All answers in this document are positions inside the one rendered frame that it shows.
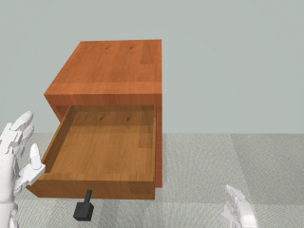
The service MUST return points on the right robot hand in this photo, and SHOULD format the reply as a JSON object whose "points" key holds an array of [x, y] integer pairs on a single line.
{"points": [[242, 212]]}

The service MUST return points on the drawer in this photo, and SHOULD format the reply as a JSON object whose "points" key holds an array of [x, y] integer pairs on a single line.
{"points": [[109, 149]]}

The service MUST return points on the cabinet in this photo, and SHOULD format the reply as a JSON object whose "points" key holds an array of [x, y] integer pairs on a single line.
{"points": [[112, 72]]}

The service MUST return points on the robot left forearm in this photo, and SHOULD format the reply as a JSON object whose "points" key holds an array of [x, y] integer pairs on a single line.
{"points": [[8, 210]]}

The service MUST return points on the left robot hand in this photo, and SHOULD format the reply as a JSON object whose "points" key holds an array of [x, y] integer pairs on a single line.
{"points": [[12, 147]]}

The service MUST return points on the handle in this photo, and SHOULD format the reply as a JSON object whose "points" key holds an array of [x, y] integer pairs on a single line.
{"points": [[84, 210]]}

